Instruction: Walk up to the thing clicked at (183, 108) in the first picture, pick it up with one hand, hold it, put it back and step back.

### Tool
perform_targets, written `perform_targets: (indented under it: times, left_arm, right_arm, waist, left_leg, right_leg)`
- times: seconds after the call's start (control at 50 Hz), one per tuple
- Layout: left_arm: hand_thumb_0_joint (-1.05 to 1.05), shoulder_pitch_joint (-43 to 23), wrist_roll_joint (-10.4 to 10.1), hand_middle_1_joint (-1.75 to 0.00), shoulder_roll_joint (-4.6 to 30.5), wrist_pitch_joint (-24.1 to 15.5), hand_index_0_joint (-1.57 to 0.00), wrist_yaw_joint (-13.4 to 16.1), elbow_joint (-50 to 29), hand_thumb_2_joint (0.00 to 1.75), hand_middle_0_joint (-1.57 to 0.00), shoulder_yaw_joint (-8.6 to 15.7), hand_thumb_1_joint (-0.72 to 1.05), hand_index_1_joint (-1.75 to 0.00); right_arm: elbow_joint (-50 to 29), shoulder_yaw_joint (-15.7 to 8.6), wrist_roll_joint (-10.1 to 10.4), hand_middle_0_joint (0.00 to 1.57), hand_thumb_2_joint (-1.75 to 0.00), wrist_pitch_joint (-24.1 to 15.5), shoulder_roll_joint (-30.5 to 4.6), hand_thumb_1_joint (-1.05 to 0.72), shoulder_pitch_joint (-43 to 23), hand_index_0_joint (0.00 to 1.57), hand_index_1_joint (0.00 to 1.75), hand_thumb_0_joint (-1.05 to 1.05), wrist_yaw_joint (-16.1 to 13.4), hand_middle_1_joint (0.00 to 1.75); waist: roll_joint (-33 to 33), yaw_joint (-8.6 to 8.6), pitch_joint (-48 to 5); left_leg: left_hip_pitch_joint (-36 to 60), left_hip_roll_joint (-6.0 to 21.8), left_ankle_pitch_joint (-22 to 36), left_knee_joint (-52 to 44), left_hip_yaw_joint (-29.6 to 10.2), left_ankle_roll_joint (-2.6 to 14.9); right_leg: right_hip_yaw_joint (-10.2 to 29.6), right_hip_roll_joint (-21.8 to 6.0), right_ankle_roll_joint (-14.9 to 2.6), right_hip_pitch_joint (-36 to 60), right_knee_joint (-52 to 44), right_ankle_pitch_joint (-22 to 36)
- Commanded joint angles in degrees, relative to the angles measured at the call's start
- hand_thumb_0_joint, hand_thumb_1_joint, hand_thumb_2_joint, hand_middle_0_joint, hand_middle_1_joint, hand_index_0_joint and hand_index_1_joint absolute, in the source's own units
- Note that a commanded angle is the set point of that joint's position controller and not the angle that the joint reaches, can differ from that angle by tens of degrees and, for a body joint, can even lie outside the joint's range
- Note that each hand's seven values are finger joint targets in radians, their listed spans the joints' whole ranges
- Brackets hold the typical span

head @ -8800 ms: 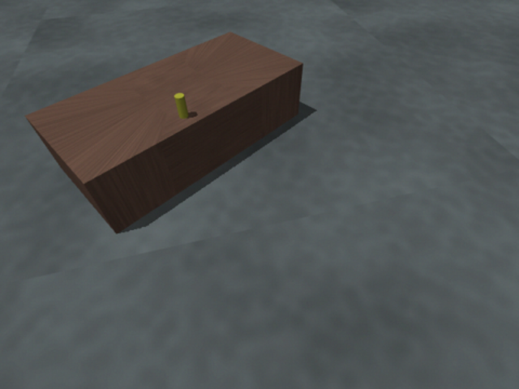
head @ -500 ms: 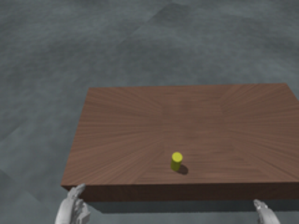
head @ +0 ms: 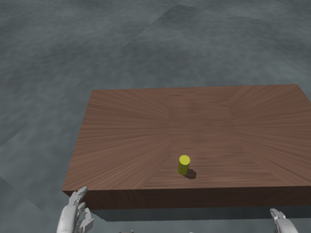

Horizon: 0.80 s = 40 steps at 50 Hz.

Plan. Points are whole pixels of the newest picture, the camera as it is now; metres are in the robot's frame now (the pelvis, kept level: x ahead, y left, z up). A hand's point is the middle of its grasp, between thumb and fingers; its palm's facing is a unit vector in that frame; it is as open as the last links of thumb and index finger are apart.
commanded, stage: go down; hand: right
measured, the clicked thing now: (183, 165) +0.43 -0.07 -0.31
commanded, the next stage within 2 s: approach in 1.66 s
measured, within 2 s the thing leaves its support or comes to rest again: neither
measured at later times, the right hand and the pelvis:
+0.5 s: hand (259, 170) +0.31 -0.26 -0.05, palm faces +0.03 +0.99 -0.16, open 17.5 cm; pelvis -0.02 +0.00 +0.00, yaw +1 degrees
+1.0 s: hand (259, 148) +0.37 -0.27 -0.03, palm faces -0.01 +0.99 -0.10, open 17.7 cm; pelvis -0.02 +0.00 -0.01, yaw +2 degrees
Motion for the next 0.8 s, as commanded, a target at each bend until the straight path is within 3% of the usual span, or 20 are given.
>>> perform_targets:
  times: [0.0,0.02,0.04,0.06,0.12,0.14,0.18,0.26,0.28,0.34,0.36,0.38,0.46,0.58,0.7,0.78]
  left_arm:
    - [0.00,-2.53,0.33,-0.30,8.53,-4.58,-0.19,1.90,-7.43,0.91,-0.20,3.54,0.88,-0.31]
    - [0.00,-2.25,0.28,-0.30,7.51,-4.71,-0.19,2.10,-6.62,0.91,-0.20,2.65,0.88,-0.31]
    - [0.00,-2.15,0.28,-0.29,8.00,-5.11,-0.19,2.40,-5.87,0.90,-0.20,3.02,0.88,-0.31]
    - [0.00,-1.94,0.34,-0.30,8.35,-5.52,-0.19,2.62,-5.29,0.91,-0.21,3.11,0.88,-0.31]
    - [0.00,-1.64,0.49,-0.29,8.46,-6.05,-0.19,3.29,-3.15,0.90,-0.20,2.83,0.89,-0.30]
    - [0.00,-1.47,0.54,-0.29,8.17,-6.07,-0.19,3.37,-2.47,0.90,-0.20,2.53,0.89,-0.30]
    - [0.00,-0.87,0.60,-0.29,9.31,-5.83,-0.19,3.33,-1.52,0.90,-0.20,3.05,0.89,-0.30]
    - [0.00,0.51,0.55,-0.29,9.31,-4.78,-0.19,2.56,-0.76,0.89,-0.20,3.08,0.89,-0.30]
    - [0.00,0.98,0.62,-0.28,9.54,-4.33,-0.19,2.24,-0.34,0.89,-0.20,3.18,0.89,-0.29]
    - [0.00,3.05,0.88,-0.28,9.84,-3.45,-0.19,1.30,0.03,0.89,-0.20,3.79,0.88,-0.29]
    - [0.00,3.28,0.87,-0.28,9.96,-3.26,-0.19,0.90,-0.18,0.89,-0.20,3.78,0.89,-0.29]
    - [0.00,3.43,0.98,-0.29,10.15,-3.01,-0.19,0.56,-0.01,0.90,-0.20,3.97,0.89,-0.29]
    - [0.00,5.18,1.12,-0.29,10.78,-2.00,-0.19,-0.51,-0.83,0.90,-0.20,4.77,0.89,-0.30]
    - [0.00,8.29,1.09,-0.29,12.20,-0.13,-0.19,-1.61,-0.01,0.90,-0.20,5.30,0.90,-0.30]
    - [0.00,9.06,0.99,-0.29,13.12,0.94,-0.20,-2.57,0.68,0.89,-0.20,5.06,0.90,-0.30]
    - [0.00,9.78,0.98,-0.30,13.29,1.33,-0.20,-3.05,1.07,0.89,-0.20,4.70,0.91,-0.29]
  right_arm:
    - [-10.12,-7.05,-0.39,0.06,-0.04,-3.15,-12.74,0.51,-11.63,0.05,0.05,0.00,-0.95,0.05]
    - [-9.22,-5.94,0.18,0.06,-0.05,-3.91,-11.38,0.49,-15.06,0.05,0.05,0.00,-0.44,0.05]
    - [-8.40,-6.54,0.51,0.07,-0.05,-4.73,-12.13,0.48,-17.82,0.06,0.05,0.00,-0.15,0.05]
    - [-7.46,-8.61,0.80,0.07,-0.04,-5.64,-14.69,0.50,-20.10,0.05,0.05,0.00,0.10,0.05]
    - [-1.91,-8.70,2.01,0.07,-0.06,-8.34,-14.64,0.47,-27.13,0.06,0.05,0.00,2.03,0.05]
    - [0.01,-9.07,2.52,0.06,-0.04,-9.31,-14.93,0.52,-30.07,0.05,0.05,0.00,2.72,0.05]
    - [5.81,-12.08,2.29,0.06,-0.04,-10.75,-19.29,0.52,-32.29,0.05,0.05,0.00,4.13,0.05]
    - [16.90,-11.97,3.19,0.06,-0.04,-13.12,-18.00,0.53,-36.53,0.05,0.05,0.00,8.31,0.05]
    - [18.63,-13.50,3.31,0.06,-0.04,-14.21,-20.02,0.53,-37.84,0.05,0.05,0.00,9.17,0.05]
    - [23.64,-15.09,3.22,0.06,-0.04,-17.85,-22.07,0.56,-41.95,0.05,0.05,0.00,12.11,0.05]
    - [25.76,-14.77,3.52,0.05,-0.03,-19.27,-21.59,0.60,-43.83,0.05,0.05,0.00,13.07,0.05]
    - [28.01,-16.47,3.38,0.05,-0.03,-20.90,-23.77,0.61,-44.42,0.05,0.05,0.00,13.73,0.05]
    - [28.99,-17.22,4.02,0.05,-0.03,-27.89,-25.22,0.61,-53.17,0.04,0.05,0.00,16.44,0.05]
    - [34.99,-19.31,4.03,0.05,-0.02,-34.72,-29.16,0.61,-60.09,0.05,0.05,0.00,18.75,0.05]
    - [42.58,-19.55,3.92,0.05,-0.02,-38.34,-30.36,0.61,-62.75,0.05,0.05,0.00,20.12,0.05]
    - [42.18,-20.13,4.26,0.05,-0.02,-40.24,-32.21,0.61,-67.13,0.05,0.05,0.00,21.15,0.05]
  waist:
    - [-3.41,1.86,-6.47]
    - [-2.43,2.29,-5.51]
    - [-2.48,2.68,-5.86]
    - [-3.13,2.33,-6.80]
    - [-2.44,3.28,-6.74]
    - [-2.63,3.13,-6.82]
    - [-4.58,2.42,-8.16]
    - [-3.25,1.87,-9.09]
    - [-3.47,1.32,-9.15]
    - [-2.13,1.14,-10.94]
    - [-1.40,1.22,-9.91]
    - [-2.20,0.68,-9.00]
    - [-2.66,1.19,-14.15]
    - [-3.03,2.05,-16.95]
    - [-3.81,2.16,-14.96]
    - [-5.63,2.13,-17.40]
  left_leg:
    - [2.18,-2.37,8.91,-5.32,-1.07,1.76]
    - [1.83,-2.41,8.19,-5.52,-1.09,1.62]
    - [1.13,-2.46,7.85,-5.23,-1.15,1.63]
    - [1.89,-2.26,8.48,-5.18,-1.20,1.68]
    - [1.78,-2.04,9.41,-5.44,-1.77,1.67]
    - [1.31,-2.06,8.69,-5.37,-1.62,1.70]
    - [1.91,-1.99,8.82,-5.11,-1.48,2.04]
    - [3.55,-2.02,11.97,-5.19,-1.25,2.26]
    - [4.00,-1.89,12.66,-5.17,-1.47,2.31]
    - [5.18,-1.69,16.58,-4.41,-1.88,2.43]
    - [3.81,-2.02,15.42,-3.99,-1.59,2.58]
    - [3.44,-1.79,15.01,-3.58,-1.87,2.66]
    - [2.74,-1.88,14.82,-2.06,-2.32,3.01]
    - [0.98,-1.90,15.59,-1.21,-2.99,3.18]
    - [-2.75,-2.28,9.71,-1.64,-2.79,3.60]
    - [-3.56,-2.39,10.74,-0.98,-2.76,3.72]
  right_leg:
    - [2.41,0.75,0.75,4.72,-8.89,12.57]
    - [2.98,0.44,0.63,4.74,-9.42,11.25]
    - [3.38,0.36,0.65,4.58,-9.68,10.59]
    - [3.03,0.57,0.65,4.89,-9.39,11.44]
    - [2.24,0.84,0.38,5.13,-8.55,11.89]
    - [2.48,0.74,0.34,4.58,-8.78,11.16]
    - [2.41,0.86,0.53,4.70,-9.03,11.65]
    - [2.11,0.74,0.48,4.97,-9.08,15.51]
    - [1.84,0.86,0.46,4.48,-8.73,16.17]
    - [1.52,0.81,0.15,4.20,-7.77,20.18]
    - [1.77,0.46,0.11,3.70,-8.10,19.52]
    - [1.45,0.62,0.08,2.30,-7.73,18.87]
    - [1.40,0.51,-0.11,3.24,-6.99,18.79]
    - [1.25,0.55,-0.10,2.94,-5.71,19.64]
    - [1.89,0.20,0.22,1.70,-7.23,13.48]
    - [2.23,-0.04,0.55,3.14,-6.85,15.54]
